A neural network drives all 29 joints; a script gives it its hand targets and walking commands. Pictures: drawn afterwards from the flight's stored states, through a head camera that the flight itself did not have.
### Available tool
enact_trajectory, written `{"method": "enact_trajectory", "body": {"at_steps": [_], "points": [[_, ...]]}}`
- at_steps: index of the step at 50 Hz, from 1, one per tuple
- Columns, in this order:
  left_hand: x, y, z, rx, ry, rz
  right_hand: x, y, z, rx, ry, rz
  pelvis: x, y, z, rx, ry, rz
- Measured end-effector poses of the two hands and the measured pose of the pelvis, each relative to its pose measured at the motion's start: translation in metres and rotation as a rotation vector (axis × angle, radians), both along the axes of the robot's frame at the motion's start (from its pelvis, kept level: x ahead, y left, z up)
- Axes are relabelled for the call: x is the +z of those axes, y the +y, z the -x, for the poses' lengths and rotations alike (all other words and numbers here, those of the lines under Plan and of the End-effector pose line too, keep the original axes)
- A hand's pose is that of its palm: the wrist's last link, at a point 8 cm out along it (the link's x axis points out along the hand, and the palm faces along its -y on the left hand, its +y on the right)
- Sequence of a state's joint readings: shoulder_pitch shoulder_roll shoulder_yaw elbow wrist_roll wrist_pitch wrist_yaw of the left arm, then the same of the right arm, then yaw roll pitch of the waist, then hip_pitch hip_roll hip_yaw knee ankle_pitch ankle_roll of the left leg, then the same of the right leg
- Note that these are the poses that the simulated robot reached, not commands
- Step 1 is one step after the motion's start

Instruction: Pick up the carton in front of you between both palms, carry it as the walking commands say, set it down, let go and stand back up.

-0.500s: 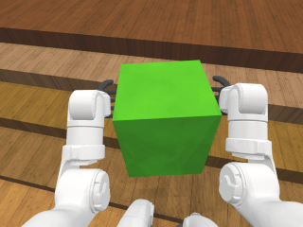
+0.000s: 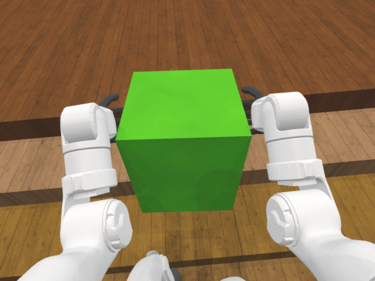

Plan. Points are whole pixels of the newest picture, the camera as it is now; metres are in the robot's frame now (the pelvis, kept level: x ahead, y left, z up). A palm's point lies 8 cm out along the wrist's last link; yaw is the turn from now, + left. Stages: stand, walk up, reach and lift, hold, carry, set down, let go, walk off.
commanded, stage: carry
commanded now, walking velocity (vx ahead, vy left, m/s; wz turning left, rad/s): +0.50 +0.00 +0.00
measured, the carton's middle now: (184, 144) +0.38 -0.03 +0.07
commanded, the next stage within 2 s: none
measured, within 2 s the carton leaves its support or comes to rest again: neither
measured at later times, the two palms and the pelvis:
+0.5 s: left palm out of the picture +0.64 +0.12 +0.30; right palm out of the picture +0.67 -0.17 +0.31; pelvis +0.29 -0.06 +0.12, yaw +0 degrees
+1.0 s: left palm out of the picture +0.93 +0.11 +0.44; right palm out of the picture +0.93 -0.19 +0.42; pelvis +0.56 -0.03 +0.24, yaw +0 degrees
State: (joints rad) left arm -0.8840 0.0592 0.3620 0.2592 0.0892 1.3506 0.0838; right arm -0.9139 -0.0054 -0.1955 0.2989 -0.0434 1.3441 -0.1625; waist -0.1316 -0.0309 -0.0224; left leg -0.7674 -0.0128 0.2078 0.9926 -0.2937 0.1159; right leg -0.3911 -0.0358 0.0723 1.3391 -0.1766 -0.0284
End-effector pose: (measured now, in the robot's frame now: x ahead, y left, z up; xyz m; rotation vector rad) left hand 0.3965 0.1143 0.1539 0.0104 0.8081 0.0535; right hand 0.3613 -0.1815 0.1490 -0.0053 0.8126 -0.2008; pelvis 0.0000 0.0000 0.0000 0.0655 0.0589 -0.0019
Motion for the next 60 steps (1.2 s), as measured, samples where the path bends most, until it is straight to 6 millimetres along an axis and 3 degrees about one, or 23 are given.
{"method": "enact_trajectory", "body": {"at_steps": [3,7,13,18,22,26,30,35,40,45,49,52,54,57,60], "points": [[0.006,0.001,-0.022,0.0,0.025,0.019,0.009,0.001,-0.018,-0.017,0.024,0.003,0.028,0.003,-0.023,-0.003,-0.01,0.01],[0.037,0.006,-0.056,0.01,-0.031,0.027,0.042,0.006,-0.057,-0.032,-0.035,-0.013,0.057,0.006,-0.058,-0.016,-0.012,0.04],[0.096,0.012,-0.118,0.031,-0.175,0.052,0.109,0.01,-0.128,-0.014,-0.178,0.008,0.079,-0.006,-0.122,-0.004,-0.003,0.062],[0.129,0.008,-0.175,0.045,-0.179,0.041,0.147,0.006,-0.194,0.025,-0.179,0.033,0.095,-0.025,-0.189,0.006,-0.004,0.098],[0.143,0.006,-0.224,0.077,-0.131,-0.006,0.159,0.003,-0.259,0.072,-0.13,0.016,0.105,-0.043,-0.249,0.016,0.02,0.12],[0.144,0.011,-0.253,0.153,-0.049,-0.063,0.155,0.009,-0.321,0.155,-0.049,-0.032,0.128,-0.063,-0.295,0.017,0.001,0.123],[0.155,0.012,-0.273,0.181,0.022,-0.086,0.161,0.012,-0.355,0.174,0.021,-0.066,0.167,-0.07,-0.324,0.022,-0.01,0.109],[0.199,0.005,-0.324,0.188,-0.044,-0.069,0.201,0.004,-0.398,0.161,-0.045,-0.07,0.202,-0.075,-0.363,0.039,-0.01,0.076],[0.251,-0.004,-0.384,0.17,-0.156,-0.071,0.246,-0.007,-0.447,0.129,-0.158,-0.087,0.215,-0.067,-0.415,0.029,-0.001,0.069],[0.281,-0.006,-0.447,0.119,-0.16,-0.081,0.27,-0.008,-0.502,0.11,-0.161,-0.094,0.227,-0.048,-0.482,0.009,-0.003,0.035],[0.287,-0.003,-0.512,0.088,-0.116,-0.073,0.276,-0.005,-0.555,0.089,-0.117,-0.07,0.235,-0.032,-0.541,0.007,0.019,0.005],[0.28,-0.002,-0.565,0.04,-0.069,-0.053,0.272,-0.004,-0.591,0.044,-0.069,-0.037,0.244,-0.014,-0.588,-0.001,0.022,0.005],[0.273,-0.004,-0.597,0.005,-0.034,-0.027,0.269,-0.005,-0.607,0.012,-0.034,-0.007,0.256,-0.006,-0.609,0.005,0.005,-0.007],[0.271,-0.005,-0.628,-0.011,0.016,0.01,0.27,-0.005,-0.625,-0.011,0.016,0.02,0.283,-0.002,-0.631,0.007,-0.012,-0.002],[0.284,-0.002,-0.65,-0.005,0.024,0.02,0.286,-0.003,-0.648,-0.019,0.023,0.015,0.309,0.0,-0.656,0.0,-0.021,0.012]]}}
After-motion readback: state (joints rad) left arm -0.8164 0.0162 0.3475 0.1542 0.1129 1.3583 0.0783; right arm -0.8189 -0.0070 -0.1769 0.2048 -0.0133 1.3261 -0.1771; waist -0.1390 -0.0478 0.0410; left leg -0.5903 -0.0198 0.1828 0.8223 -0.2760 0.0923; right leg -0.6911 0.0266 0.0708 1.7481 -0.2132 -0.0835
